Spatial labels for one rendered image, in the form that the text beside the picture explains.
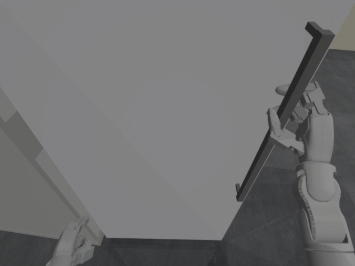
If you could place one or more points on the handle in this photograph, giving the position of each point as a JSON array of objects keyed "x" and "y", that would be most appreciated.
[{"x": 322, "y": 39}]

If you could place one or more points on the robot right hand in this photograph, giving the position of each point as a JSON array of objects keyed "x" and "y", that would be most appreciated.
[{"x": 315, "y": 126}]

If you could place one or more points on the fridge door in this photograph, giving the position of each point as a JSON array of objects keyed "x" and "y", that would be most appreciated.
[{"x": 153, "y": 110}]

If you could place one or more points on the robot left hand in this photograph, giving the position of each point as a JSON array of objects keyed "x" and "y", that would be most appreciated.
[{"x": 69, "y": 242}]

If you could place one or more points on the robot right forearm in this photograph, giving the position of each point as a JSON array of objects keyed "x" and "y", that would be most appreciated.
[{"x": 323, "y": 227}]

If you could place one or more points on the robot left forearm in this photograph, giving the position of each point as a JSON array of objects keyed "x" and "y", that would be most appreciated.
[{"x": 61, "y": 260}]

